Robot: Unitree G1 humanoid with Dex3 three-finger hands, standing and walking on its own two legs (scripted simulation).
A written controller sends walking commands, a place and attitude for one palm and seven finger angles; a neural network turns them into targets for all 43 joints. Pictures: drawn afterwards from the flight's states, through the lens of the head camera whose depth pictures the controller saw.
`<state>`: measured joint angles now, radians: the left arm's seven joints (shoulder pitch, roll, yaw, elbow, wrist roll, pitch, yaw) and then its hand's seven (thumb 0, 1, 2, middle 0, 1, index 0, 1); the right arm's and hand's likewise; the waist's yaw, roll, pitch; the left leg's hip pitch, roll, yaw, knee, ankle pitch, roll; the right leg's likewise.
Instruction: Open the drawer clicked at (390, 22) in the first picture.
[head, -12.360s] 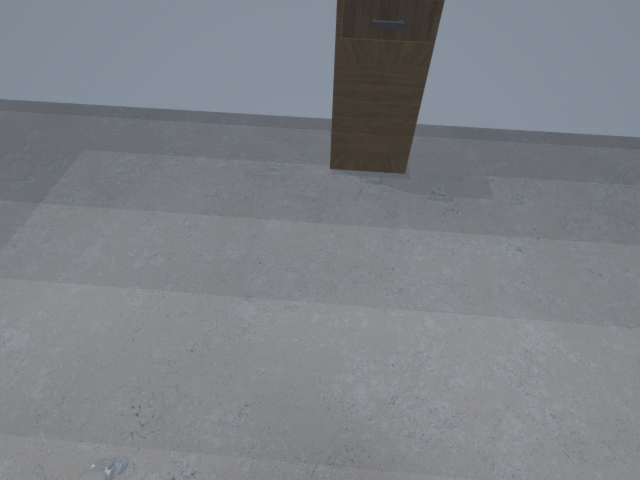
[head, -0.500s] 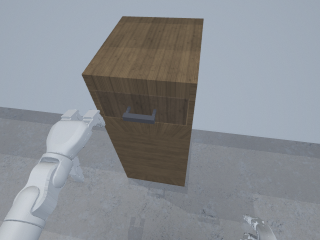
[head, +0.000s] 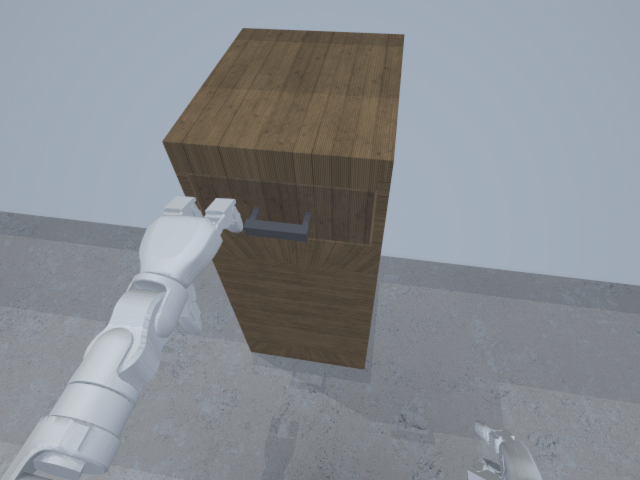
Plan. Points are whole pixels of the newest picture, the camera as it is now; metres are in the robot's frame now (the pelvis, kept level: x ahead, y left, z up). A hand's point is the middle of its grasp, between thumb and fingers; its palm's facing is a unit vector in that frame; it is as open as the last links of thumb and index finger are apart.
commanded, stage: move the hooked fingers above the handle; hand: left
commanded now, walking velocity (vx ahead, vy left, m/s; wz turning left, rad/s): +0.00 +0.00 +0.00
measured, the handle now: (279, 222) +0.54 +0.14 -0.05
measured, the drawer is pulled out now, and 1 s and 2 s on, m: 0.00 0.00 0.00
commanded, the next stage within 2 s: none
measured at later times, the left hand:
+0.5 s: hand (231, 246) +0.41 +0.17 +0.04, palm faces +0.02 -0.05 -1.00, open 13.8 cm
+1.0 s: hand (261, 236) +0.45 +0.14 +0.02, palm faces -0.04 -0.04 -1.00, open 13.8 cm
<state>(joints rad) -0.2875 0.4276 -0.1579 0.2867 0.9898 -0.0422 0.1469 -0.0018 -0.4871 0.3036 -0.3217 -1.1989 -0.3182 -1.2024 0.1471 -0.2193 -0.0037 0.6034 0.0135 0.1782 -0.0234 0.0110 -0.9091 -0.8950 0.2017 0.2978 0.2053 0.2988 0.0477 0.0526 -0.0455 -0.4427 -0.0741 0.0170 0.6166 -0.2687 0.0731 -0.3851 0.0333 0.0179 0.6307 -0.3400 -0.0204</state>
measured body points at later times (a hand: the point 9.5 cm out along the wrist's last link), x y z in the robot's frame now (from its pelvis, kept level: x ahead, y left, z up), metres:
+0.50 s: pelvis +0.02 -0.02 +0.00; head +0.06 -0.04 +0.44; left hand +0.40 +0.17 +0.10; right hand +0.13 -0.27 -0.14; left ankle +0.02 +0.07 -0.72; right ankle -0.01 -0.11 -0.72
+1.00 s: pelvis +0.02 -0.02 -0.01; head +0.08 -0.04 +0.43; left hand +0.45 +0.14 +0.07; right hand +0.10 -0.29 -0.15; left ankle +0.03 +0.07 -0.72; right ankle -0.01 -0.11 -0.72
